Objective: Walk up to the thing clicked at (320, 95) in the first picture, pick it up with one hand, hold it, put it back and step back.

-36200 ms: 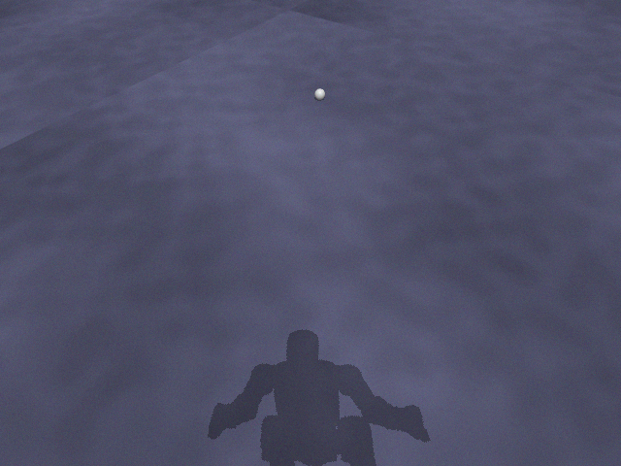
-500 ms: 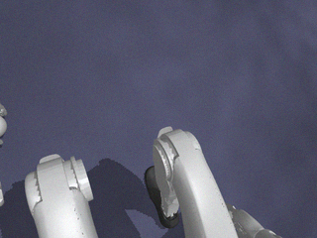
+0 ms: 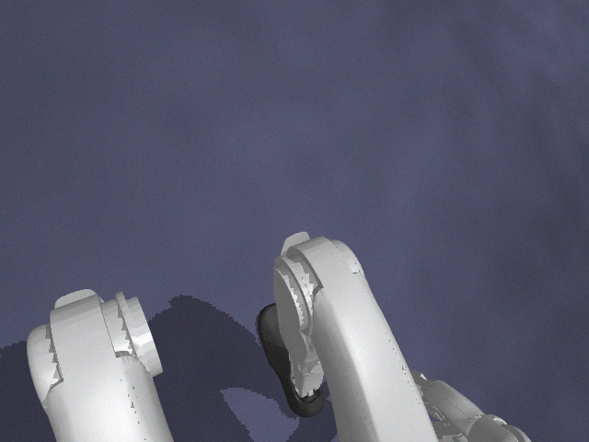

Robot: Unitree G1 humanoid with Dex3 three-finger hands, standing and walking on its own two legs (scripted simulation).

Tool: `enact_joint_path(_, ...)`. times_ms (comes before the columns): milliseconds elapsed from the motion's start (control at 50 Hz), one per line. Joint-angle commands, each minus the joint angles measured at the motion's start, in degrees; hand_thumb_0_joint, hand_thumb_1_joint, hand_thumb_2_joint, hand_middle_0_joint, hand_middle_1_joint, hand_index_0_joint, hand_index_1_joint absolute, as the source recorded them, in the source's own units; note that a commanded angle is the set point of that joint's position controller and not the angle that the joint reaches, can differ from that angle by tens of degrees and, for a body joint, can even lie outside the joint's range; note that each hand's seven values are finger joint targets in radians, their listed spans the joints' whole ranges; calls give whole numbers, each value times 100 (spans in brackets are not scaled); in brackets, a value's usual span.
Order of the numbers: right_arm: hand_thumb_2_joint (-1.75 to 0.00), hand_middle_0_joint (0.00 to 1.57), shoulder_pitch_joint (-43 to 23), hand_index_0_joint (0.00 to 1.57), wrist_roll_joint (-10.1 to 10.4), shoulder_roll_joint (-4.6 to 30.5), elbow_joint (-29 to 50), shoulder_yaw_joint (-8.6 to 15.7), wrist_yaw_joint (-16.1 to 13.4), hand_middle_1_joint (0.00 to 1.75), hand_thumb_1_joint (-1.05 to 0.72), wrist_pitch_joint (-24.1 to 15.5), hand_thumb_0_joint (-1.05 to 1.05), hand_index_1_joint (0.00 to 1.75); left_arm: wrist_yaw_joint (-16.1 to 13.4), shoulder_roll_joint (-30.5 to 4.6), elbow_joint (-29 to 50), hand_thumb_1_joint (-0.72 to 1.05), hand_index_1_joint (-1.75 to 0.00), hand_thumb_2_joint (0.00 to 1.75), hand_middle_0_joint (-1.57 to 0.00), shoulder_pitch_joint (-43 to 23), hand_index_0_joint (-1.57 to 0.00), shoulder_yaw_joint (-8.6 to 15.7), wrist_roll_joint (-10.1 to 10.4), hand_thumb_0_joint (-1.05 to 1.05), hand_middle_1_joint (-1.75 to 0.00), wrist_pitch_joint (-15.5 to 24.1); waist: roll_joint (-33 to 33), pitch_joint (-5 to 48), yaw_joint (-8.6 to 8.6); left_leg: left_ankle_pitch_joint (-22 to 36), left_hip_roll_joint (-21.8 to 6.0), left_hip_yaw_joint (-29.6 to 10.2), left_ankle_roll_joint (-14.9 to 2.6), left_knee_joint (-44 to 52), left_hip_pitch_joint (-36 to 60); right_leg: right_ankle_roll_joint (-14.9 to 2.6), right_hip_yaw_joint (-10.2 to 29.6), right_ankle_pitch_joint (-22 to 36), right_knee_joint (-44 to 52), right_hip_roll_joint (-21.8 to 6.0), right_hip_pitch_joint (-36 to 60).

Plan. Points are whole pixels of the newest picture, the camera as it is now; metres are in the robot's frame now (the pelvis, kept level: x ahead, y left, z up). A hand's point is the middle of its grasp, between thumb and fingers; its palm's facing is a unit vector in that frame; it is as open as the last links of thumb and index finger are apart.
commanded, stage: open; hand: left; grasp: from above
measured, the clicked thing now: out of the picture +0.41 +0.33 -0.26
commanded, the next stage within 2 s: withdraw in 0.96 s
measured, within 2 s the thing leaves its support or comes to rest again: neither
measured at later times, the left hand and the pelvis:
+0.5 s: hand out of the picture +0.39 +0.34 -0.24, palm faces -0.44 -0.18 -0.88, open 13.2 cm; pelvis +0.00 +0.00 +0.00, yaw +0 degrees
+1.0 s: hand out of the picture +0.40 +0.34 -0.24, palm faces -0.42 -0.17 -0.89, open 14.0 cm; pelvis +0.00 +0.00 +0.00, yaw -1 degrees
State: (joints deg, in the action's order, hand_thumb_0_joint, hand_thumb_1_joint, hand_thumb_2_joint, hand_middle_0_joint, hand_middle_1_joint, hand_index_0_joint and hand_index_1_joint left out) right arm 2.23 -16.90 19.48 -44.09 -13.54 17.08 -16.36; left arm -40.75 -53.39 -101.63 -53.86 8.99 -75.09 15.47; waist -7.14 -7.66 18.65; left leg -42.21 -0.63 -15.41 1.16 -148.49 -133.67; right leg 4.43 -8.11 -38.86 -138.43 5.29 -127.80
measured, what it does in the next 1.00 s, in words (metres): stands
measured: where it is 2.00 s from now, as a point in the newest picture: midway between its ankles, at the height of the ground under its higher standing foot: (228, 414)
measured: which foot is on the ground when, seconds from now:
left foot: down 0.00-1.00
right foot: down 0.00-1.00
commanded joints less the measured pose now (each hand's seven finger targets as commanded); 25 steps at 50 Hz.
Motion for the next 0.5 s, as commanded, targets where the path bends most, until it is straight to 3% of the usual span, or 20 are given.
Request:
enact_joint_path(0, -90, 20, 800, 20, 73, 1854, 6, 531, -39, 30, -89, -52, 0, 30, -246, -1306, 662, 41, -63, 62, -76, -1371, -78, -109, 181, 0, -65, -50, 2639, 3534, 150, 1175, -159, 652, -126, 1584, 2672, -522, -784, 1339, 1112, 128, 1798)
enact_joint_path(20, -90, 20, 928, 20, 70, 1919, 2, 527, -43, 30, -90, -36, 0, 30, -268, -1533, 578, 33, -64, 59, -68, -1337, -70, 61, 113, 0, -67, -63, 2661, 3579, 188, 1237, -156, 660, -137, 1572, 2709, -520, -792, 1433, 1117, 144, 1874)
enact_joint_path(40, -90, 20, 878, 20, 94, 1888, 71, 527, -37, 30, -89, -47, 0, 30, -248, -1376, 634, 25, -63, 57, -60, -1396, -62, -76, 130, 0, -66, -51, 2646, 3526, 186, 1199, -146, 678, -141, 1575, 2638, -521, -775, 1381, 1144, 140, 1853)
enact_joint_path(60, -90, 20, 894, 20, 75, 1890, 1, 530, -43, 30, -89, -36, 0, 30, -283, -1492, 604, 17, -62, 55, -52, -1318, -54, 65, 145, 0, -65, -54, 2669, 3534, 149, 1228, -159, 667, -130, 1609, 2673, -524, -778, 1410, 1150, 145, 1915)
enact_joint_path(140, -90, 20, 866, 20, 94, 1841, -51, 497, -31, 30, -89, -52, 0, 30, -234, -1229, 545, -15, -72, 66, -38, -1310, -40, -202, 209, 0, -74, -71, 2794, 3458, 169, 1170, -154, 663, -119, 1640, 2660, -541, -760, 1330, 1165, 147, 1823)
enact_joint_path(160, -90, 20, 913, 20, 64, 1853, -17, 495, -20, 30, -90, -71, 0, 30, -221, -1272, 541, -20, -75, 69, -34, -1351, -36, -137, 248, 0, -76, -68, 2731, 3468, 216, 1188, -157, 632, -119, 1637, 2690, -519, -806, 1366, 1154, 129, 1827)
enact_joint_path(200, -90, 20, 897, 20, 108, 1920, -18, 537, -30, 30, -89, -44, 0, 30, -194, -1591, 556, -26, -77, 75, -31, -1232, -32, 63, 178, 0, -78, -102, 2760, 3492, 125, 1276, -172, 599, -97, 1657, 2734, -537, -794, 1422, 1090, 121, 1828)
enact_joint_path(280, -90, 20, 896, 20, 75, 1881, 42, 499, -15, 30, -89, -35, 0, 30, -77, -1375, 504, -35, -84, 83, -23, -1268, -24, -48, 251, 0, -85, -66, 2796, 3363, 222, 1275, -162, 584, -89, 1664, 2734, -524, -836, 1443, 1060, 88, 1760)
enact_joint_path(340, -90, 20, 917, 20, 89, 1880, 21, 483, -47, 30, -89, 3, 0, 30, -16, -1538, 602, -41, -92, 88, -17, -1230, -18, 82, 261, 0, -92, -8, 2829, 3459, 163, 1255, -160, 616, -106, 1676, 2723, -541, -805, 1402, 1143, 121, 1887)
enact_joint_path(380, -90, 20, 975, 20, 58, 1910, 43, 487, -58, 30, -89, 31, 0, 30, -1, -1540, 591, -46, -95, 92, -13, -1101, -14, 81, 245, 0, -95, 23, 2839, 3560, 153, 1382, -162, 628, -104, 1686, 2781, -539, -798, 1508, 1176, 139, 2023)
enact_joint_path(420, -90, 20, 950, 20, 52, 1912, 70, 472, -54, 30, -89, 30, 0, 30, 35, -1455, 635, -49, -99, 95, -9, -1286, -10, -50, 242, 0, -100, 81, 2800, 3429, 253, 1236, -161, 623, -123, 1650, 2688, -533, -821, 1402, 1167, 133, 1902)
enact_joint_path(440, -90, 20, 966, 20, 59, 1925, 79, 472, -74, 30, -89, 66, 0, 30, -2, -1531, 598, -52, -100, 97, -8, -1192, -8, 69, 281, 0, -101, 111, 2696, 3465, 193, 1245, -161, 602, -131, 1679, 2625, -527, -825, 1412, 1230, 144, 1971)
enact_joint_path(480, -90, 20, 954, 20, 63, 1916, 106, 450, -80, 30, -89, 74, 0, 30, 13, -1476, 626, -52, -101, 97, -7, -1223, -8, -55, 205, 0, -102, 146, 2652, 3399, 251, 1226, -163, 592, -128, 1631, 2668, -515, -856, 1393, 1159, 115, 1863)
